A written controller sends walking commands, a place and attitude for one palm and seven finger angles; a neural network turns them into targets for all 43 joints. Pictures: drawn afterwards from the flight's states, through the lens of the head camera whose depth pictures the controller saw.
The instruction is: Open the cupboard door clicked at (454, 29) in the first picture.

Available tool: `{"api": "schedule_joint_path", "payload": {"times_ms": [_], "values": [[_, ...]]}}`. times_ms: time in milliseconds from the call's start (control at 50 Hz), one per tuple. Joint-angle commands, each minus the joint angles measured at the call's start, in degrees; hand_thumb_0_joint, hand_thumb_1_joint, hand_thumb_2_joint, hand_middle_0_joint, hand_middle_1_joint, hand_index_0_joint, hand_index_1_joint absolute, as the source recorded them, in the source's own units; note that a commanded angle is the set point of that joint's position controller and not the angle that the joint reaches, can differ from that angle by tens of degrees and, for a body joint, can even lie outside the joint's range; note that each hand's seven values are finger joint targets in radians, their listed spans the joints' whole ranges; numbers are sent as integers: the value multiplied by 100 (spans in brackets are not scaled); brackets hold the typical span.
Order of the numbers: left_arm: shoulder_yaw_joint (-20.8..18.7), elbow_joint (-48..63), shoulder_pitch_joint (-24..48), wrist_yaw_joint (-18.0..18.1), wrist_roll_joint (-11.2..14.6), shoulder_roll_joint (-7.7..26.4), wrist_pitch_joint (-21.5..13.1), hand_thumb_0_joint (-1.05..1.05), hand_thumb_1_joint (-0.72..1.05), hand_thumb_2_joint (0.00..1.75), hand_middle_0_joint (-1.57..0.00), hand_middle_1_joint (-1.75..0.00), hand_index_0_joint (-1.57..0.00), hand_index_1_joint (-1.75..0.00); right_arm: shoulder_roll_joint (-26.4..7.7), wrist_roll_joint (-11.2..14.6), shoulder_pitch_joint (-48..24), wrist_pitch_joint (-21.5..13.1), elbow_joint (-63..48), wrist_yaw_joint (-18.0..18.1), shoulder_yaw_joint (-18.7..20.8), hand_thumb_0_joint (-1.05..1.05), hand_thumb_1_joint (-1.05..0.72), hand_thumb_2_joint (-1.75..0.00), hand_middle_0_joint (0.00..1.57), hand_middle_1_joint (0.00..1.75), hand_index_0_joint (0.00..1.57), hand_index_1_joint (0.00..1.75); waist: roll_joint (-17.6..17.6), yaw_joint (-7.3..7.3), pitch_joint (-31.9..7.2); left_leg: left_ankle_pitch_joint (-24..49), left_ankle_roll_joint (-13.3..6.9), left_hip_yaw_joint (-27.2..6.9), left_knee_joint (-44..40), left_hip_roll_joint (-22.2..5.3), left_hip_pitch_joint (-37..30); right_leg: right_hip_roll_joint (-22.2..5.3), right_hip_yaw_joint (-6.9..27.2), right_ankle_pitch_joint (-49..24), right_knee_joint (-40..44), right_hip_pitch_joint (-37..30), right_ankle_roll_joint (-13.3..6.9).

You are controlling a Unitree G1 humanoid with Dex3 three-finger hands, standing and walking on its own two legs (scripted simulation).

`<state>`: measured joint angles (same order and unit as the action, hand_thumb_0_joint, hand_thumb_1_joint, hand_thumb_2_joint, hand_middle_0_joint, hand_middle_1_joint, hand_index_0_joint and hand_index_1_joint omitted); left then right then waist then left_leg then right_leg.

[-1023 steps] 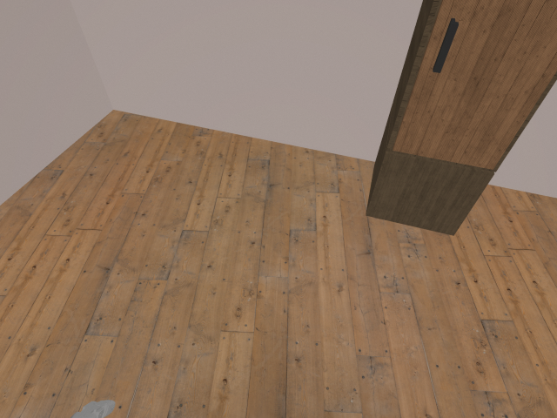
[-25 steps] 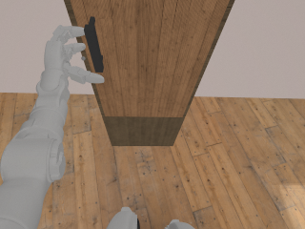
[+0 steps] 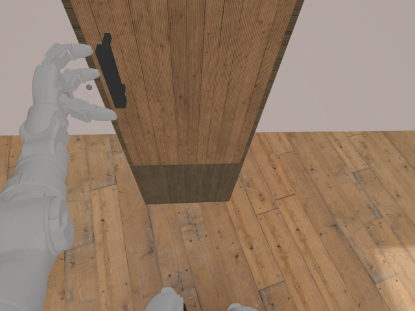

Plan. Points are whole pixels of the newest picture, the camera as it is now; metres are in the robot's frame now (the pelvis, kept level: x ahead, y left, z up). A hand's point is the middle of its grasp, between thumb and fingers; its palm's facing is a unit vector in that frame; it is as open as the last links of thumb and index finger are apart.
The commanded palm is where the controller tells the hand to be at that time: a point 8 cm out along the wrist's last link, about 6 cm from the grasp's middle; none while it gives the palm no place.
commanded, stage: move the hooked fingers beside the handle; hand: left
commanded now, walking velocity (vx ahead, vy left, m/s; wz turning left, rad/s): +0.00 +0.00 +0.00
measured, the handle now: (114, 72) +0.55 +0.17 +0.11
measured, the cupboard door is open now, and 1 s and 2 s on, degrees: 0 0 0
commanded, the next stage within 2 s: slide the fingers in behind the handle in 1.48 s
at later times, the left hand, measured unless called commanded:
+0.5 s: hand (85, 89) +0.50 +0.21 +0.12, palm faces +0.05 -1.00 +0.02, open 14.0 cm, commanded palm +0.47 +0.26 +0.11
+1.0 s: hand (75, 92) +0.49 +0.23 +0.12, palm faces +0.04 -1.00 +0.02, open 14.0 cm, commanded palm +0.47 +0.27 +0.11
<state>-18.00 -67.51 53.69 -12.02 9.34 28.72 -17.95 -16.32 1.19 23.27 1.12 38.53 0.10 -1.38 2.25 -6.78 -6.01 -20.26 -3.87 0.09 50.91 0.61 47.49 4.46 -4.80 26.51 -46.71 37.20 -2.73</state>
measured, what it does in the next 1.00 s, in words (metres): stands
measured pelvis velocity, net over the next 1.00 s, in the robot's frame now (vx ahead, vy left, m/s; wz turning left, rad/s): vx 0.00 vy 0.01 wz -0.02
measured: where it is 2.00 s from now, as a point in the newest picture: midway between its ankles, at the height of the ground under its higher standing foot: outside the picture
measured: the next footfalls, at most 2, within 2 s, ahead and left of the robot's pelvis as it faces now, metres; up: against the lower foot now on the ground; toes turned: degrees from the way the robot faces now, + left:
none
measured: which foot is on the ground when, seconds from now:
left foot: down 0.00-1.00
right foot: down 0.00-1.00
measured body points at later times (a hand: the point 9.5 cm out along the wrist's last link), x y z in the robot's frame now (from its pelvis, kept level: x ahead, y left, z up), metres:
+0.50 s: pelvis +0.01 +0.00 +0.00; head +0.09 +0.01 +0.45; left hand +0.49 +0.27 +0.12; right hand +0.02 -0.27 -0.11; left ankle +0.04 +0.07 -0.69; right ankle -0.05 -0.10 -0.69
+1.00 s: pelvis +0.00 +0.01 +0.00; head +0.09 +0.03 +0.44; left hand +0.48 +0.28 +0.12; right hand +0.01 -0.27 -0.10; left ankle +0.04 +0.07 -0.69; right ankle -0.05 -0.10 -0.69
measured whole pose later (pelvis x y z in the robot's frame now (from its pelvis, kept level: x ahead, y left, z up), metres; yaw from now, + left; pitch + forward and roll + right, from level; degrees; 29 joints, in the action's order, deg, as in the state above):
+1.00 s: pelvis +0.00 +0.01 +0.00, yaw -1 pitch +16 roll -4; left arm -23.1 -66.8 50.4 -16.9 8.3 32.3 -19.1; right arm -16.9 1.8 22.1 3.8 36.0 2.0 -2.0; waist 1.8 -8.2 -5.5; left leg -20.1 -4.4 1.2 50.8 0.0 46.8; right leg 4.9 -3.5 25.6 -46.3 36.8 -2.1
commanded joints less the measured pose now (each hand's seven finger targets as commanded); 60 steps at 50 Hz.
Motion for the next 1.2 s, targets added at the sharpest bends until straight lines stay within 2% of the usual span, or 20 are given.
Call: {"api": "schedule_joint_path", "payload": {"times_ms": [0,40,100,220,280,300,340,400,440,480,600,740,800,880,940,1040,1060,1120,1140,1180], "values": [[-12,1259,2597,-226,12,899,-329,0,-50,30,-30,-120,-30,-120,-1015,24,780,-20,-330,89,372,0,-90,-90,20,30,20,30,474,-295,-2252,1970,109,-596,-343,-159,-3181,34,334,-1916,629,568,115],[-201,1286,2390,-236,6,1139,-342,0,-50,30,-30,-120,-30,-120,-1027,37,772,25,-389,111,362,0,-90,-90,20,30,20,30,414,-218,-2369,2132,96,-549,-345,-154,-3123,22,358,-2136,592,375,123],[-121,1326,2296,-298,31,1031,-305,0,-50,30,-30,-120,-30,-120,-1000,49,733,73,-433,117,357,0,-90,-90,20,30,20,30,453,-220,-2244,2147,95,-528,-342,-153,-3126,33,350,-2175,613,387,129],[-452,1402,2296,-328,22,1516,-323,0,-50,30,-30,-120,-30,-120,-1033,54,732,164,-489,168,338,0,-90,-90,20,30,20,30,421,-186,-2216,2209,77,-490,-357,-148,-3004,9,383,-2301,602,188,125],[-496,1547,2076,-333,22,1512,-384,0,-50,30,-30,-120,-30,-120,-1007,63,687,194,-554,165,349,0,-90,-90,20,30,20,30,564,-91,-2422,2425,108,-499,-352,-174,-3232,28,379,-2380,580,193,127],[-403,1616,2178,-341,23,1420,-408,0,-50,30,-30,-120,-30,-120,-998,61,671,195,-557,162,349,0,-90,-90,20,30,20,30,579,-154,-2403,2431,110,-498,-355,-179,-3279,29,369,-2362,587,225,133],[-711,1516,2106,-315,25,1770,-430,0,-50,30,-30,-120,-30,-120,-1044,67,705,219,-532,179,357,0,-90,-90,20,30,20,30,360,-123,-2419,2413,92,-492,-348,-190,-3168,35,394,-2403,584,145,145],[-764,1345,1988,-332,15,1852,-359,0,-50,30,-30,-120,-30,-120,-1040,73,665,252,-579,192,339,0,-90,-90,20,30,20,30,275,-112,-2228,2176,75,-423,-402,-164,-2929,19,408,-2357,624,29,164],[-935,1356,1881,-342,-42,2115,-391,0,-50,30,-30,-120,-30,-120,-1051,78,666,263,-617,210,329,0,-90,-90,20,30,20,30,384,-11,-2369,2245,81,-411,-401,-145,-2895,2,441,-2458,585,-127,150],[-745,1454,1931,-383,-44,1916,-411,0,-50,30,-30,-120,-30,-120,-1022,83,641,278,-640,219,321,0,-90,-90,20,30,20,30,506,-65,-2314,2242,93,-418,-407,-162,-3005,8,421,-2370,612,19,153],[-786,1498,1800,-606,92,1995,-447,0,-50,30,-30,-120,-30,-120,-1060,97,616,305,-650,241,342,0,-90,-90,20,30,20,30,511,-68,-2367,2290,91,-417,-422,-174,-3110,25,432,-2425,658,-54,144],[-377,1233,1980,-719,173,1521,-299,0,-50,30,-30,-120,-30,-120,-1068,122,604,295,-592,276,344,0,-90,-90,20,30,20,30,337,-261,-1837,1755,75,-511,-519,-207,-3006,13,375,-1815,784,431,156],[-519,1146,2094,-643,156,1765,-289,0,-50,30,-30,-120,-30,-120,-1101,99,604,263,-567,286,323,0,-90,-90,20,30,20,30,407,-224,-1795,1507,91,-538,-547,-205,-2862,-9,391,-1569,776,446,135],[-784,1428,2410,-485,26,2157,-526,0,-50,30,-30,-120,-30,-120,-1108,70,643,206,-554,283,318,0,-90,-90,20,30,20,30,723,-155,-2253,1698,133,-626,-476,-230,-3117,-10,408,-1555,660,484,108],[-662,1541,2607,-434,-60,2017,-660,0,-50,30,-30,-120,-30,-120,-1085,54,646,171,-518,270,328,0,-90,-90,20,30,20,30,895,-203,-2487,1826,181,-717,-442,-275,-3423,11,363,-1496,594,680,103],[-564,1017,2329,-490,-49,1846,-390,0,-50,30,-30,-120,-30,-120,-1121,62,705,167,-515,265,323,0,-90,-90,20,30,20,30,664,-216,-2286,1733,165,-693,-475,-274,-3229,18,327,-1471,636,691,118],[-610,794,2179,-491,-42,1917,-282,0,-50,30,-30,-120,-30,-120,-1139,50,729,189,-499,267,313,0,-90,-90,20,30,20,30,465,-227,-2121,1649,151,-688,-490,-276,-3064,22,308,-1442,654,640,118],[-752,790,2104,-508,-32,2085,-204,0,-50,30,-30,-120,-30,-120,-1161,33,800,211,-573,271,302,0,-90,-90,20,30,20,30,373,-160,-2103,1783,128,-617,-473,-238,-2859,14,329,-1629,633,436,112],[-642,936,2283,-518,-59,2009,-242,0,-50,30,-30,-120,-30,-120,-1149,52,795,208,-589,267,307,0,-90,-90,20,30,20,30,414,-230,-2175,1867,138,-640,-476,-273,-2997,18,320,-1665,615,559,133],[-645,1449,2384,-493,-34,1927,-406,0,-50,30,-30,-120,-30,-120,-1111,16,787,193,-619,238,345,0,-90,-90,20,30,20,30,761,-156,-2475,2149,184,-672,-429,-288,-3362,41,311,-1732,579,606,110]]}}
